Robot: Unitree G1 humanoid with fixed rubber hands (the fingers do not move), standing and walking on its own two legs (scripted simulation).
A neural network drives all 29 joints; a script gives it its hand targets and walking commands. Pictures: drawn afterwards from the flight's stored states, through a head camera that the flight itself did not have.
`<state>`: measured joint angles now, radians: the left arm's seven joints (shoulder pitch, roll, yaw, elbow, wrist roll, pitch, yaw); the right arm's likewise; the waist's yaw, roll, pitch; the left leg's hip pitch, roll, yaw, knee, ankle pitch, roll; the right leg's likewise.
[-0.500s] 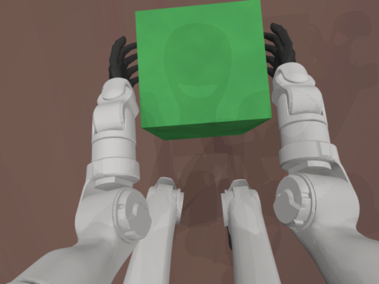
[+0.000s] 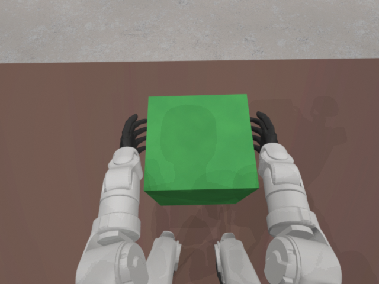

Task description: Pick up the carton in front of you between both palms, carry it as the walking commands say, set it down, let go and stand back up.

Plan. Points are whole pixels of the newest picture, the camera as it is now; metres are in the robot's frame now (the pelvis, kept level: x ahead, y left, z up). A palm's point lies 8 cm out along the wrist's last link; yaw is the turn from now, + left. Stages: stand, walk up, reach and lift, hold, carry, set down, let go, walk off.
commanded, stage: reach and lift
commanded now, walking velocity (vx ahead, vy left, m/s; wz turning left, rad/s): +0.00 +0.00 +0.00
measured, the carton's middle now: (197, 157) +0.41 +0.01 -0.10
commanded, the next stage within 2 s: hold in 1.60 s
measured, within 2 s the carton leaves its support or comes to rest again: neither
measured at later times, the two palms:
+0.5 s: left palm (103, 137) +0.36 +0.16 +0.11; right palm (299, 141) +0.36 -0.14 +0.11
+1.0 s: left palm (90, 133) +0.34 +0.15 +0.16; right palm (316, 140) +0.34 -0.15 +0.15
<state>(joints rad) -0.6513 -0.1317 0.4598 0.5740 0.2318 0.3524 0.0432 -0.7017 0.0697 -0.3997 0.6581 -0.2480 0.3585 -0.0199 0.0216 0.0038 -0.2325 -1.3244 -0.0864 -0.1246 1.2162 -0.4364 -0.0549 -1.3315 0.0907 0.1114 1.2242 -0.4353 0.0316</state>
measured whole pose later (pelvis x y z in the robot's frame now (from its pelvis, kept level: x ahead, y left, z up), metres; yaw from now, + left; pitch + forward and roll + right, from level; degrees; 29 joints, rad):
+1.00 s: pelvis +0.04 +0.01 +0.13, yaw +0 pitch -3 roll +0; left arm -0.33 -0.17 0.31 0.39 0.31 0.61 -0.02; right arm -0.33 0.17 -0.31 0.39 -0.31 0.62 0.01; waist 0.00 0.00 -0.01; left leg -0.16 -0.04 -0.14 0.43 -0.21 -0.02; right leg -0.17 0.04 0.14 0.44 -0.21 0.02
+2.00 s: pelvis +0.05 +0.01 +0.13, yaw +0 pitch -7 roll +0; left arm -0.30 -0.16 0.25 0.26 0.29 0.75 -0.02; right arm -0.29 0.16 -0.24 0.26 -0.29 0.76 0.01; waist 0.00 0.00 0.01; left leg -0.04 -0.03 -0.13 0.34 -0.18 -0.01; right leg -0.04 0.03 0.13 0.35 -0.18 0.01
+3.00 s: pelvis +0.43 +0.06 +0.13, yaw -2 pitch +6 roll -2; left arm -0.19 -0.14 0.11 -0.33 0.12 1.21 0.09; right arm -0.18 0.14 -0.13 -0.34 -0.10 1.22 -0.10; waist -0.04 0.01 -0.11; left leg -0.10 0.04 0.21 0.28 -0.28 0.04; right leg -0.59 -0.08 -0.14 0.77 -0.22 0.00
